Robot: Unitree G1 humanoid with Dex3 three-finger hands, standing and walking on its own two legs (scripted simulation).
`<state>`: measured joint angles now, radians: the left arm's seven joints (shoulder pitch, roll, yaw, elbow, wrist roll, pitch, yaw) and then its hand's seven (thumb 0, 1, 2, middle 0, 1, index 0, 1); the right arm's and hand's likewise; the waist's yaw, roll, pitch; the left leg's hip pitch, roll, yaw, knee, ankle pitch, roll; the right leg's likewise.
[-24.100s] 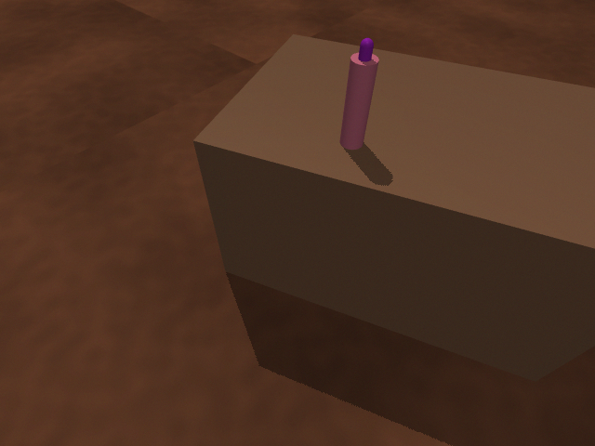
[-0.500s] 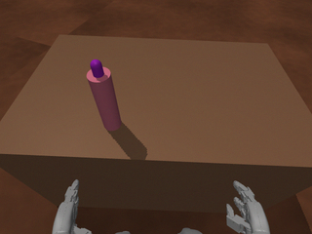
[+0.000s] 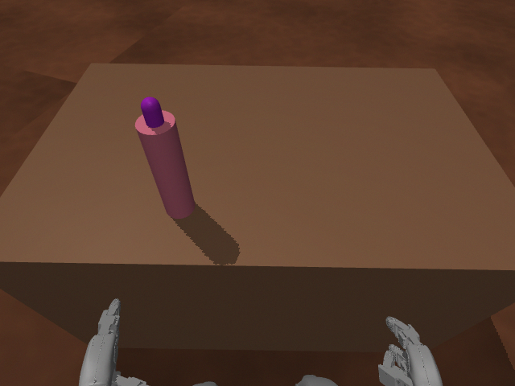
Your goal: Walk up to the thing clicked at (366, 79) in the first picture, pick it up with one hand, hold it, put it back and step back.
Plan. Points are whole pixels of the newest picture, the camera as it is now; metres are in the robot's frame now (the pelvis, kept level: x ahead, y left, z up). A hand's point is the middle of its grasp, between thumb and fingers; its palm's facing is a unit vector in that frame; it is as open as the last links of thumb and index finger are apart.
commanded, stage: home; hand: left
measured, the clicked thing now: (167, 162) +0.48 +0.17 +0.06
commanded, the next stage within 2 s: stand in 1.82 s
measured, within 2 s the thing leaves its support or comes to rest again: neither
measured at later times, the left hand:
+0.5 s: hand (144, 371) +0.16 +0.18 -0.05, palm faces +0.11 -0.96 -0.27, open 17.6 cm
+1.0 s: hand (139, 364) +0.17 +0.18 -0.05, palm faces +0.11 -0.96 -0.26, open 17.5 cm
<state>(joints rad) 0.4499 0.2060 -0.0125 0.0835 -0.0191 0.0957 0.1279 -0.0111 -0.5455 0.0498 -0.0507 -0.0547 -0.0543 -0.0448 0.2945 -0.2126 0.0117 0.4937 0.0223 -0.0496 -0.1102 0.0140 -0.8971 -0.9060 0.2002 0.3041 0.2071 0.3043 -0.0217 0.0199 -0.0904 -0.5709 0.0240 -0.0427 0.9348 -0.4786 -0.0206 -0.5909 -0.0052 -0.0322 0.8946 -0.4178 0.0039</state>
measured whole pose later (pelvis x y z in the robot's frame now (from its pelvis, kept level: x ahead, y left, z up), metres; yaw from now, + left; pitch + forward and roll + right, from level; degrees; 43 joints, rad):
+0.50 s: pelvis -0.01 +0.00 +0.00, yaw +1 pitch +7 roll -1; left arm 0.47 0.21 -0.01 0.01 -0.02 0.18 0.13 -0.01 -0.57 0.04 -0.05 -0.05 -0.05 -0.04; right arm 0.29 -0.22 0.02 0.49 0.02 -0.12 -0.14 0.01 -0.90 -0.91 0.20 0.30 0.21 0.30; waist -0.02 0.02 -0.10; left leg -0.61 0.03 -0.06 0.96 -0.48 -0.03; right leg -0.63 0.00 -0.05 0.92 -0.42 0.00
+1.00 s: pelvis +0.00 +0.00 -0.01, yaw +0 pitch +7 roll -2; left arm 0.48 0.21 -0.01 -0.02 -0.02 0.21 0.13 -0.01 -0.55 0.04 -0.05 -0.05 -0.05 -0.04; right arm 0.29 -0.21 0.02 0.49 0.01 -0.13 -0.15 0.01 -0.90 -0.91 0.20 0.30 0.21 0.30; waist -0.02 0.02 -0.11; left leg -0.61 0.03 -0.05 0.98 -0.50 -0.02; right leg -0.62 0.00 -0.04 0.92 -0.43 0.01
